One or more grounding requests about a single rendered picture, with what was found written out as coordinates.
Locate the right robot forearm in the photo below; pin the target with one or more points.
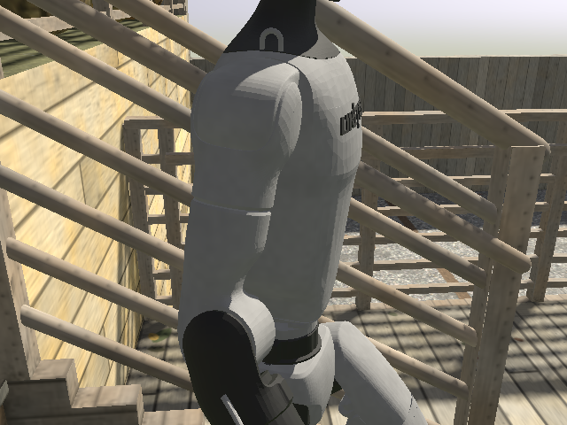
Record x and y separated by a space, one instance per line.
221 360

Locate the robot torso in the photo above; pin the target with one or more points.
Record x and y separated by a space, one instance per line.
296 272

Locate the humanoid robot head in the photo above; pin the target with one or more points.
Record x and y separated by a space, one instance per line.
295 19

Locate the right robot upper arm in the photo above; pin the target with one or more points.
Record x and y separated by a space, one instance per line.
244 125

